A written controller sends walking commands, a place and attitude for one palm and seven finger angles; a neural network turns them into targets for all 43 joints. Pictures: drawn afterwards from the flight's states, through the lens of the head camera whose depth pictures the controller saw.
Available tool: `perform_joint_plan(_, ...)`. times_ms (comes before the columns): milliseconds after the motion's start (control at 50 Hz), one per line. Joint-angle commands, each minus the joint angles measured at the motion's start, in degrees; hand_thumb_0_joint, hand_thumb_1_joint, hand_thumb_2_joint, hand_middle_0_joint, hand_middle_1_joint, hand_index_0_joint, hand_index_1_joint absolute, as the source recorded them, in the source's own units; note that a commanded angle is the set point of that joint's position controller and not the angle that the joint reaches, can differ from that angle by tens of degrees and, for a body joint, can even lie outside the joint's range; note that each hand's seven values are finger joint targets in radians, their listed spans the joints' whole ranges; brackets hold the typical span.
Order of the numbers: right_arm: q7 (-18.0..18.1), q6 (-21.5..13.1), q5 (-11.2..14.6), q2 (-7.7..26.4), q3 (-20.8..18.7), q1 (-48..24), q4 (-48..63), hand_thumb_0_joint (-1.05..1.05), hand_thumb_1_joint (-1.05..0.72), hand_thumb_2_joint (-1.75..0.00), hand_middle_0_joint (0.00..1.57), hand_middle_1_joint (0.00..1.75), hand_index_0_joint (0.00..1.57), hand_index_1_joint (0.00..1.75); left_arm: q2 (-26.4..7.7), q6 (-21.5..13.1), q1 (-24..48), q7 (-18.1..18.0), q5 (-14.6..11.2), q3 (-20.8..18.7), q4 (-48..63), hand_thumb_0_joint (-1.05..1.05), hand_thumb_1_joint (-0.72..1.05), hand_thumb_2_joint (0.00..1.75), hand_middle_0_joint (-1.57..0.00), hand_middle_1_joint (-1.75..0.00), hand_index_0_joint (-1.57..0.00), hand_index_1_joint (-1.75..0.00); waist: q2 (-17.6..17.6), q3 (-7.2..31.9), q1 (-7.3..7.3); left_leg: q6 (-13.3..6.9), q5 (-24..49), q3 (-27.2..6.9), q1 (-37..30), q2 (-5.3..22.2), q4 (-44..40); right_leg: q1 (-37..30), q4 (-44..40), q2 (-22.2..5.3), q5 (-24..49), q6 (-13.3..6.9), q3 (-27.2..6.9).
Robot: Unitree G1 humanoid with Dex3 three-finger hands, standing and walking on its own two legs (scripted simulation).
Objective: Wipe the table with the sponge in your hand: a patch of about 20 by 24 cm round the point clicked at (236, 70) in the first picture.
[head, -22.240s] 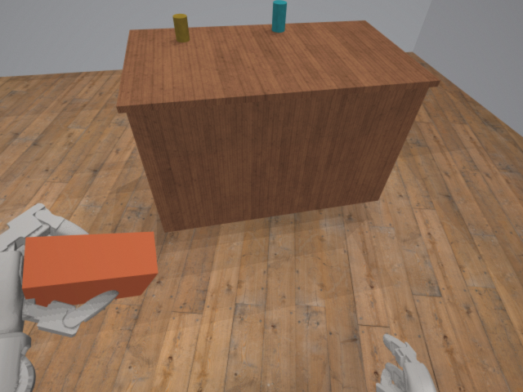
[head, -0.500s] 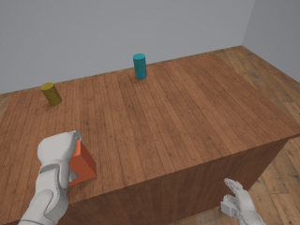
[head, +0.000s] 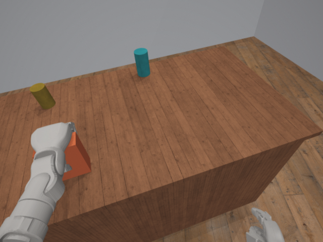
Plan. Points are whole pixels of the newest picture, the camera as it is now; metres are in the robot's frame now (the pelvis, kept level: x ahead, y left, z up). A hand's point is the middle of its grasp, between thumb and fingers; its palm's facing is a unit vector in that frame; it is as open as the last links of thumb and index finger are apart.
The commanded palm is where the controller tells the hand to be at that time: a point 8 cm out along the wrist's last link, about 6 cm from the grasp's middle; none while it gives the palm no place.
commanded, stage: wipe forward along the first lane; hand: left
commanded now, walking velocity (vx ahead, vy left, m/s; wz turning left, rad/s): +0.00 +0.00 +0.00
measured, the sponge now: (67, 162) +0.30 +0.31 +0.01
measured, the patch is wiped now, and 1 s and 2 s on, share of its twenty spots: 0.25 0.35 0.40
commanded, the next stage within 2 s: slide across to the middle lane in 1.02 s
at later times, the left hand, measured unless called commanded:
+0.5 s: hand (64, 135) +0.36 +0.33 +0.06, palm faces -0.12 +0.01 -0.99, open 9.6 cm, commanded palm +0.35 +0.32 +0.09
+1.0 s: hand (62, 122) +0.40 +0.36 +0.06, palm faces -0.14 +0.00 -0.99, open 9.6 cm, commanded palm +0.39 +0.35 +0.09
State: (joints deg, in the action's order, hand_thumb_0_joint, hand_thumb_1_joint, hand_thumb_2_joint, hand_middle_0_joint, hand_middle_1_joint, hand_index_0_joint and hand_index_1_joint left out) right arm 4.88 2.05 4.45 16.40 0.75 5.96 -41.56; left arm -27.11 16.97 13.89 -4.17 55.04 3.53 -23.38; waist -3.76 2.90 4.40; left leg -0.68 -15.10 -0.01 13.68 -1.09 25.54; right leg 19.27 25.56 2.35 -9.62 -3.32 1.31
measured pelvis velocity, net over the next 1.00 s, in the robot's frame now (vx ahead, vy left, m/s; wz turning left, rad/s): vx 0.00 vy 0.01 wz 0.00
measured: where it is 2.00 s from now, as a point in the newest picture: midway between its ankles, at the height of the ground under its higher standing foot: outside the picture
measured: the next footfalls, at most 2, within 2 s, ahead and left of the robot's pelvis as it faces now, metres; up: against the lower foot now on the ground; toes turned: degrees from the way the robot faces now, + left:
none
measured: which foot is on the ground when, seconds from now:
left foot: down 0.00-1.00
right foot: down 0.00-1.00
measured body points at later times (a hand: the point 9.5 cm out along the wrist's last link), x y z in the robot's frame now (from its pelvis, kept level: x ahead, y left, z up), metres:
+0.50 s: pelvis +0.00 +0.00 +0.00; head +0.03 -0.02 +0.44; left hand +0.36 +0.32 +0.11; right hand +0.14 -0.26 -0.13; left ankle -0.02 +0.12 -0.74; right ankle +0.04 -0.08 -0.74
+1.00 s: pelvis +0.00 +0.01 -0.01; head +0.06 +0.00 +0.44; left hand +0.41 +0.35 +0.11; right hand +0.10 -0.26 -0.13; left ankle -0.02 +0.12 -0.74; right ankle +0.04 -0.08 -0.74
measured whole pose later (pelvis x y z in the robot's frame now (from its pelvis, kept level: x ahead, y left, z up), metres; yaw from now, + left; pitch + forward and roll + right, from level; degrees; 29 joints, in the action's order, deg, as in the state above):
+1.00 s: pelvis +0.00 +0.01 -0.01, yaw +0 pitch +11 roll +0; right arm 4.3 4.2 5.1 17.0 -0.1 12.5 -42.9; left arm -34.8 6.1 38.8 -7.6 58.8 -1.2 -55.7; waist -1.9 4.9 -1.2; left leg -1.7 -16.2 -0.1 24.9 -1.3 30.1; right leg 28.9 26.9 2.1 -9.1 -2.3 1.5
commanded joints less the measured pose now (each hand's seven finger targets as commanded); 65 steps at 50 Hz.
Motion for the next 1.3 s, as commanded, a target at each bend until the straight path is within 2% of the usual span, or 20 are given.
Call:
perform_joint_plan(0, 0.8, -2.9, 0.1, 7.2, -2.3, -6.2, 8.8, 0.00, -0.90, -0.90, 0.20, 0.30, 0.20, 0.30, -11.8, -0.8, 13.9, -1.7, 0.5, -4.3, -0.2, 0.00, 0.10, 1.30, -1.20, -1.60, -1.20, -1.60, 8.7, 9.3, -1.51, -2.2, 4.4, -1.9, 5.5, -1.1, -2.8, -10.0, -4.4, -2.6, 1.3, 0.0, -7.3)
perform_joint_plan(40, 1.1, -2.9, 0.2, 7.6, -2.3, -5.5, 8.1, 0.00, -0.90, -0.90, 0.20, 0.30, 0.20, 0.30, -14.5, -1.6, 17.8, -2.0, 0.7, -5.8, -1.5, 0.00, 0.10, 1.30, -1.20, -1.60, -1.20, -1.60, 8.3, 9.1, -1.93, -2.2, 2.9, -2.1, 6.2, -1.1, -2.9, -8.7, -4.6, -2.5, -0.9, 0.0, -7.5)
perform_joint_plan(80, 1.1, -3.1, 0.4, 7.1, -2.3, -4.7, 8.5, 0.00, -0.90, -0.90, 0.20, 0.30, 0.20, 0.30, -11.9, -2.2, 18.8, -2.0, 1.1, -3.3, -3.3, 0.00, 0.10, 1.30, -1.20, -1.60, -1.20, -1.60, 6.9, 9.4, -2.23, -2.2, 2.8, -1.7, 6.4, -1.0, -2.7, -8.3, -4.4, -2.8, -0.9, 0.1, -6.5)
perform_joint_plan(160, 1.1, -2.8, 0.3, 7.5, -2.7, -2.9, 8.0, 0.00, -0.90, -0.90, 0.20, 0.30, 0.20, 0.30, -14.5, -3.2, 20.8, -2.5, 1.4, -5.0, -6.6, 0.00, 0.10, 1.30, -1.20, -1.60, -1.20, -1.60, 6.9, 12.4, -2.29, -2.4, 3.6, -1.6, 7.1, -1.0, -2.0, -9.6, -3.6, -2.8, 0.7, 0.2, -6.1)
perform_joint_plan(180, 1.1, -2.8, 0.5, 7.3, -2.4, -3.1, 8.2, 0.00, -0.90, -0.90, 0.20, 0.30, 0.20, 0.30, -13.0, -3.4, 22.0, -2.4, 1.5, -3.5, -7.4, 0.00, 0.10, 1.30, -1.20, -1.60, -1.20, -1.60, 7.2, 11.2, -2.83, -2.3, 3.3, -1.6, 7.4, -0.9, -2.1, -8.4, -3.8, -2.9, 0.4, 0.3, -5.9)
perform_joint_plan(240, 1.1, -2.7, 0.5, 7.8, -2.7, -2.0, 7.4, 0.00, -0.90, -0.90, 0.20, 0.30, 0.20, 0.30, -15.7, -4.4, 25.2, -2.8, 1.8, -5.3, -9.4, 0.00, 0.10, 1.30, -1.20, -1.60, -1.20, -1.60, 6.0, 11.6, -2.88, -2.3, 2.8, -1.8, 7.6, -0.8, -1.9, -7.4, -3.7, -2.8, 0.0, 0.0, -6.4)
perform_joint_plan(380, 0.8, -2.1, 0.5, 7.5, -3.0, -0.5, 7.4, 0.00, -0.90, -0.90, 0.20, 0.30, 0.20, 0.30, -13.6, -5.9, 27.0, -4.2, 2.2, -3.6, -12.9, 0.00, 0.10, 1.30, -1.20, -1.60, -1.20, -1.60, 6.7, 12.7, -3.65, -2.4, 3.7, -1.4, 8.6, -0.5, -1.2, -7.0, -3.0, -3.0, 2.0, 0.4, -5.3)
perform_joint_plan(440, 1.0, -1.8, 0.7, 7.9, -2.7, -0.2, 6.6, 0.00, -0.90, -0.90, 0.20, 0.30, 0.20, 0.30, -16.8, -6.2, 32.0, -4.6, 2.5, -5.3, -15.2, 0.00, 0.10, 1.30, -1.20, -1.60, -1.20, -1.60, 6.9, 11.6, -4.24, -2.4, 1.9, -1.7, 9.4, -0.3, -1.5, -5.3, -3.4, -3.0, -0.7, 0.4, -5.5)
perform_joint_plan(460, 1.0, -1.8, 0.7, 7.7, -2.8, 0.6, 6.5, 0.00, -0.90, -0.90, 0.20, 0.30, 0.20, 0.30, -15.0, -6.3, 33.8, -4.6, 2.8, -3.0, -16.2, 0.00, 0.10, 1.30, -1.20, -1.60, -1.20, -1.60, 6.6, 12.2, -5.06, -2.5, 1.5, -1.3, 9.2, -0.4, -1.2, -5.0, -3.3, -3.1, -1.3, 0.7, -4.8)
perform_joint_plan(540, 0.8, -1.4, 0.5, 8.3, -2.9, 1.6, 5.8, 0.00, -0.90, -0.90, 0.20, 0.30, 0.20, 0.30, -19.3, -6.9, 34.3, -4.9, 3.7, -6.4, -19.5, 0.00, 0.10, 1.30, -1.20, -1.60, -1.20, -1.60, 5.4, 14.8, -4.15, -2.4, 4.0, -1.5, 9.5, -0.4, -0.7, -6.5, -2.5, -3.1, 2.4, 0.2, -5.4)
perform_joint_plan(580, 0.6, -1.1, 0.4, 8.0, -3.1, 2.6, 6.1, 0.00, -0.90, -0.90, 0.20, 0.30, 0.20, 0.30, -17.1, -7.3, 34.0, -4.9, 4.0, -4.5, -20.5, 0.00, 0.10, 1.30, -1.20, -1.60, -1.20, -1.60, 5.9, 15.9, -4.57, -2.4, 5.5, -1.1, 9.5, -0.3, -0.1, -7.1, -2.0, -3.2, 5.0, 0.5, -4.8)
perform_joint_plan(640, 0.5, -0.6, 0.4, 8.6, -3.1, 2.7, 5.7, 0.00, -0.90, -0.90, 0.20, 0.30, 0.20, 0.30, -21.2, -7.8, 34.9, -5.1, 3.9, -7.7, -21.5, 0.00, 0.10, 1.30, -1.20, -1.60, -1.20, -1.60, 5.7, 16.2, -4.35, -2.4, 6.8, -1.3, 10.4, -0.2, 0.0, -8.0, -1.7, -3.2, 7.2, 0.2, -5.5)
perform_joint_plan(700, 0.3, -0.2, 0.5, 8.4, -3.0, 3.5, 5.8, 0.00, -0.90, -0.90, 0.20, 0.30, 0.20, 0.30, -19.3, -7.9, 35.6, -4.9, 4.3, -5.4, -23.4, 0.00, 0.10, 1.30, -1.20, -1.60, -1.20, -1.60, 6.0, 14.5, -5.17, -2.4, 5.9, -1.2, 10.9, -0.2, 0.0, -6.4, -2.0, -3.2, 5.9, 0.5, -4.7)
perform_joint_plan(740, 0.4, -0.2, 0.6, 8.8, -3.1, 3.6, 5.6, 0.00, -0.90, -0.90, 0.20, 0.30, 0.20, 0.30, -22.1, -8.3, 37.3, -5.2, 4.4, -7.5, -23.2, 0.00, 0.10, 1.30, -1.20, -1.60, -1.20, -1.60, 4.3, 15.6, -4.68, -2.4, 6.0, -1.4, 10.7, -0.1, -0.3, -6.3, -2.0, -3.1, 5.4, 0.1, -5.0)
perform_joint_plan(800, 0.3, -0.1, 0.5, 9.0, -3.3, 5.1, 5.0, 0.00, -0.90, -0.90, 0.20, 0.30, 0.20, 0.30, -22.3, -8.6, 39.3, -5.3, 5.1, -6.6, -25.6, 0.00, 0.10, 1.30, -1.20, -1.60, -1.20, -1.60, 5.4, 15.2, -5.83, -2.4, 5.5, -1.4, 11.2, 0.0, 0.1, -5.3, -1.9, -3.0, 4.9, 0.4, -4.5)
perform_joint_plan(840, 0.3, 0.0, 0.5, 9.1, -3.4, 5.3, 5.0, 0.00, -0.90, -0.90, 0.20, 0.30, 0.20, 0.30, -23.7, -9.0, 39.8, -5.4, 5.0, -7.9, -25.3, 0.00, 0.10, 1.30, -1.20, -1.60, -1.20, -1.60, 4.2, 17.1, -5.31, -2.4, 6.8, -1.4, 10.9, 0.0, 0.1, -6.2, -1.8, -3.0, 6.1, 0.1, -4.8)
perform_joint_plan(1040, 0.1, 0.5, 0.4, 9.7, -3.7, 8.5, 3.4, 0.00, -0.90, -0.90, 0.20, 0.30, 0.20, 0.30, -25.3, -10.2, 45.9, -5.4, 5.9, -7.4, -29.4, 0.00, 0.10, 1.30, -1.20, -1.60, -1.20, -1.60, 3.1, 17.8, -6.84, -2.1, 8.3, -2.1, 10.8, 0.7, 0.8, -2.8, -0.9, -2.4, 6.1, -0.2, -3.9)
perform_joint_plan(1160, -0.3, 0.7, 0.1, 8.6, -4.5, 9.2, 3.9, 0.00, -0.90, -0.90, 0.20, 0.30, 0.20, 0.30, -19.9, -11.8, 45.5, -5.8, 4.3, -4.6, -25.4, 0.00, 0.10, 1.30, -1.20, -1.60, -1.20, -1.60, 0.2, 23.1, -6.48, -1.5, 14.8, -2.1, 6.3, 1.2, 1.8, -4.3, 0.1, -2.2, 10.9, -0.3, -3.4)
perform_joint_plan(1200, -0.4, 0.9, 0.3, 8.6, -4.6, 8.9, 3.5, 0.00, -0.90, -0.90, 0.20, 0.30, 0.20, 0.30, -19.8, -11.4, 44.2, -6.3, 3.4, -5.6, -25.5, 0.00, 0.10, 1.30, -1.20, -1.60, -1.20, -1.60, 2.4, 21.9, -6.30, -1.4, 14.7, -2.4, 6.3, 1.4, 1.4, -4.6, -0.5, -2.0, 10.7, -0.2, -3.3)
perform_joint_plan(1280, -0.3, 0.5, 0.5, 7.9, -4.5, 7.4, 3.1, 0.00, -0.90, -0.90, 0.20, 0.30, 0.20, 0.30, -16.1, -10.7, 48.2, -7.1, 1.8, -2.8, -21.2, 0.00, 0.10, 1.30, -1.20, -1.60, -1.20, -1.60, 0.9, 21.6, -6.99, -1.2, 16.0, -2.9, 3.3, 1.8, 0.5, -3.9, -0.8, -2.1, 10.1, -0.2, -2.8)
